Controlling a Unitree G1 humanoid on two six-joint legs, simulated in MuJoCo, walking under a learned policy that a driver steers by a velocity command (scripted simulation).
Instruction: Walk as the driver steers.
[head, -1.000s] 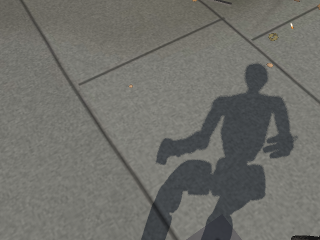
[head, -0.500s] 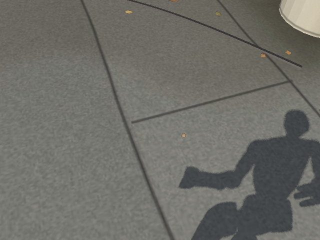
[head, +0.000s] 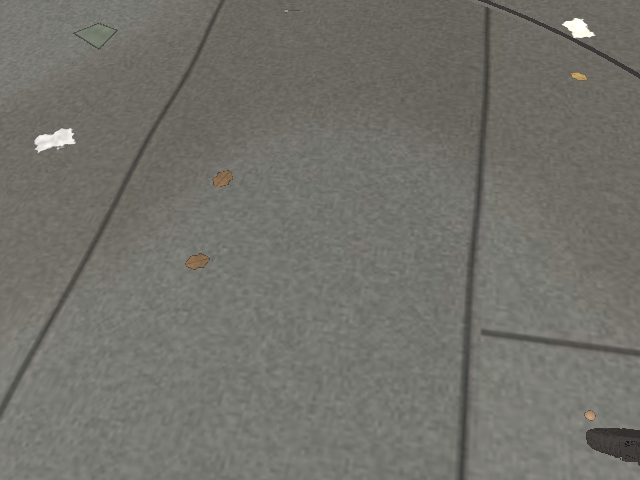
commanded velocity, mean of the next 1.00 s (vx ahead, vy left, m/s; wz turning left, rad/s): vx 0.15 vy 0.00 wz -0.39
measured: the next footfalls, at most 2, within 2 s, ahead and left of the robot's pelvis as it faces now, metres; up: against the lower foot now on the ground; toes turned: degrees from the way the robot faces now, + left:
left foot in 0.14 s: +0.26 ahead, +0.11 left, +0.00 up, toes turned +2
right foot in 0.60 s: +0.24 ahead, -0.15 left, +0.00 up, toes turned -17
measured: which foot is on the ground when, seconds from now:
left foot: up 0.00-0.12, down 0.14-0.60, up 0.62-1.00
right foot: down 0.00-0.14, up 0.16-0.58, down 0.60-1.00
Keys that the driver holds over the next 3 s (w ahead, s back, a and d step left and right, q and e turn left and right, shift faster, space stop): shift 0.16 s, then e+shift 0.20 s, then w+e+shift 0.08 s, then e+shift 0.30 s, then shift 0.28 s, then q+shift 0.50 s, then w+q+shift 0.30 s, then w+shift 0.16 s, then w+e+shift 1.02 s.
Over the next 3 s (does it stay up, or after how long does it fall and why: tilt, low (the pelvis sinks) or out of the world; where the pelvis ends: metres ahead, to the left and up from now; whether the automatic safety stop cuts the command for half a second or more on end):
stays up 1.31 0.16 -0.01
